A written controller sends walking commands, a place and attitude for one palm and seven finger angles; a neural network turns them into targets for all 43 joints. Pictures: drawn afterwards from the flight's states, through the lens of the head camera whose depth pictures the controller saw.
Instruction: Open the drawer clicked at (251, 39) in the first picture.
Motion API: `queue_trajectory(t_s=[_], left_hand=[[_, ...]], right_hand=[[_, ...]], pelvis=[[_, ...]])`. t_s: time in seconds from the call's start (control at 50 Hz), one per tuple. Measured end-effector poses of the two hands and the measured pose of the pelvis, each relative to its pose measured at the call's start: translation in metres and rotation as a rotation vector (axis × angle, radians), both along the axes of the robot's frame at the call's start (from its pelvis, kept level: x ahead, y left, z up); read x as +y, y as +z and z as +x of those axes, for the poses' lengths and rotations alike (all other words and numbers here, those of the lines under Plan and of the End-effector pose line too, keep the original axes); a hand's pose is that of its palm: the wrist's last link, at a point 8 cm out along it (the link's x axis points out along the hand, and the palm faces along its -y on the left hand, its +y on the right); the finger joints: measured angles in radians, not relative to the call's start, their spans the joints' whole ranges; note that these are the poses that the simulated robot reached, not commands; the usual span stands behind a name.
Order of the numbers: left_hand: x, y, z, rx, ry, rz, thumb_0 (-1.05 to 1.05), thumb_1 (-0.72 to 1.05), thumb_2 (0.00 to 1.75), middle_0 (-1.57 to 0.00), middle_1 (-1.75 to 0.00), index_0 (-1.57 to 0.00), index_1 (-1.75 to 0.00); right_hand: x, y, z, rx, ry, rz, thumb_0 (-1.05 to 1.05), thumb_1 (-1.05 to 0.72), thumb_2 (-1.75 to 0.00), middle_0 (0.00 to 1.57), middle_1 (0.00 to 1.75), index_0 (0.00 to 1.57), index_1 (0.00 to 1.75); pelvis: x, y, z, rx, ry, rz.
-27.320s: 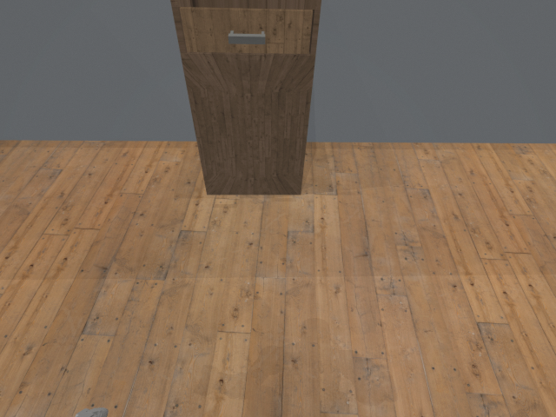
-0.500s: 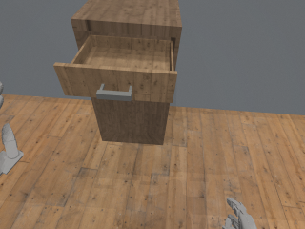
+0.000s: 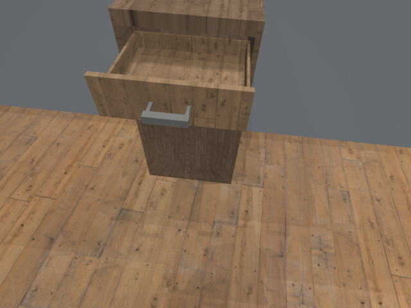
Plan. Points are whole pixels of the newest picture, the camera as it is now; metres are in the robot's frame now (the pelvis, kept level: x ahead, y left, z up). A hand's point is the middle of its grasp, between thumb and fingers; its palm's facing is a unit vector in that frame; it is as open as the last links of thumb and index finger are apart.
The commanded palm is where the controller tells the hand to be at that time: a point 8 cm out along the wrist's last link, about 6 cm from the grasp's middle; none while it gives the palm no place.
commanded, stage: let the arm hang, fingers relaxed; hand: left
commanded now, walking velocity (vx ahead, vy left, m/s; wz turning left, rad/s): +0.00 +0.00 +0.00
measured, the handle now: (167, 113) +0.56 +0.14 +0.02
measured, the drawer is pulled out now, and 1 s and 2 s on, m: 0.28 0.28 0.28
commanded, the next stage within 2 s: look to check the result in 0.64 s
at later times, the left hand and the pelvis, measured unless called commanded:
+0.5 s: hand out of the picture -0.01 +0.15 -0.17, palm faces +0.02 -0.98 -0.18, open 7.3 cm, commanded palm none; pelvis -0.01 -0.01 +0.00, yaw -1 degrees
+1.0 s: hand out of the picture -0.02 +0.15 -0.17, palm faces +0.04 -0.98 -0.19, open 7.4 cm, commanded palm none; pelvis +0.00 -0.02 +0.00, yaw -1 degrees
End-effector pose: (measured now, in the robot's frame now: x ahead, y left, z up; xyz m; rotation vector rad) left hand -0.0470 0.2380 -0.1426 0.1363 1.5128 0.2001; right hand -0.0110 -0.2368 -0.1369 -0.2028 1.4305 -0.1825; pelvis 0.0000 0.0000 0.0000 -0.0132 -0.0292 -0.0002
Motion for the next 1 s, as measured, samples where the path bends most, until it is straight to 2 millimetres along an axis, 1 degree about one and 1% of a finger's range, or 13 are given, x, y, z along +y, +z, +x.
queue_trajectory(t_s=[0.06,0.1,0.14,0.22,0.3,0.34,0.46,0.52,0.62,0.74,0.88,1.0], left_hand=[[0.0,0.005,-0.02,0.061,0.003,0.007,-0.01,0.95,0.9,-0.2,-0.3,-0.21,-0.3],[-0.001,0.007,-0.026,0.081,0.003,0.009,-0.01,0.93,0.9,-0.2,-0.3,-0.2,-0.3],[-0.003,0.008,-0.028,0.085,0.001,0.009,0.0,0.92,0.9,-0.2,-0.3,-0.2,-0.3],[-0.011,0.007,-0.02,0.056,-0.007,0.002,0.0,0.91,0.9,-0.2,-0.3,-0.2,-0.3],[-0.02,0.004,-0.002,0.0,-0.019,-0.009,0.0,0.91,0.9,-0.2,-0.3,-0.2,-0.3],[-0.025,0.002,0.008,-0.031,-0.025,-0.016,0.0,0.91,0.9,-0.2,-0.3,-0.2,-0.3],[-0.037,-0.001,0.032,-0.101,-0.039,-0.034,0.0,0.9,0.9,-0.2,-0.3,-0.2,-0.3],[-0.037,-0.002,0.036,-0.103,-0.045,-0.03,0.01,0.92,0.9,-0.2,-0.3,-0.21,-0.3],[-0.037,-0.001,0.036,-0.1,-0.041,-0.024,0.01,0.91,0.9,-0.2,-0.3,-0.2,-0.3],[-0.038,0.0,0.03,-0.082,-0.032,-0.02,0.0,0.91,0.9,-0.2,-0.3,-0.2,-0.3],[-0.04,0.0,0.025,-0.057,-0.025,-0.023,0.0,0.9,0.9,-0.2,-0.3,-0.2,-0.3],[-0.043,0.0,0.025,-0.054,-0.022,-0.025,0.0,0.9,0.9,-0.2,-0.3,-0.2,-0.3]], right_hand=[[0.005,-0.003,-0.013,0.032,-0.017,0.015,0.0,-0.92,-0.9,0.19,0.3,0.2,0.3],[0.01,-0.005,-0.019,0.043,-0.026,0.032,0.0,-0.91,-0.9,0.19,0.3,0.2,0.3],[0.016,-0.008,-0.022,0.047,-0.032,0.051,0.0,-0.91,-0.9,0.19,0.3,0.2,0.3],[0.03,-0.013,-0.024,0.038,-0.042,0.092,0.0,-0.91,-0.9,0.19,0.3,0.2,0.3],[0.04,-0.017,-0.022,0.018,-0.053,0.126,0.0,-0.91,-0.9,0.19,0.3,0.2,0.3],[0.042,-0.018,-0.023,0.018,-0.054,0.133,0.01,-0.91,-0.9,0.19,0.3,0.2,0.3],[0.041,-0.018,-0.027,0.015,-0.077,0.135,0.01,-0.91,-0.9,0.2,0.3,0.2,0.3],[0.038,-0.017,-0.03,0.015,-0.088,0.128,0.0,-0.91,-0.9,0.19,0.3,0.2,0.3],[0.032,-0.016,-0.033,0.024,-0.094,0.117,0.0,-0.91,-0.9,0.19,0.3,0.2,0.3],[0.026,-0.015,-0.031,0.03,-0.091,0.108,0.0,-0.91,-0.9,0.19,0.3,0.2,0.3],[0.022,-0.015,-0.023,0.022,-0.083,0.103,0.0,-0.91,-0.9,0.19,0.3,0.2,0.3],[0.02,-0.015,-0.014,0.008,-0.076,0.102,0.0,-0.91,-0.9,0.19,0.3,0.2,0.3]], pelvis=[[0.001,0.001,-0.001,-0.006,-0.005,0.002],[0.001,0.002,-0.002,-0.01,-0.007,0.003],[0.001,0.002,-0.003,-0.013,-0.009,0.004],[0.0,0.002,-0.006,-0.016,-0.013,0.008],[-0.002,0.002,-0.007,-0.017,-0.016,0.01],[-0.003,0.001,-0.008,-0.017,-0.016,0.011],[-0.007,0.001,-0.008,-0.016,-0.017,0.012],[-0.009,0.001,-0.007,-0.016,-0.02,0.012],[-0.011,0.001,-0.006,-0.015,-0.02,0.012],[-0.014,0.001,-0.005,-0.015,-0.019,0.011],[-0.016,0.002,-0.003,-0.013,-0.02,0.01],[-0.017,0.002,-0.001,-0.012,-0.02,0.01]])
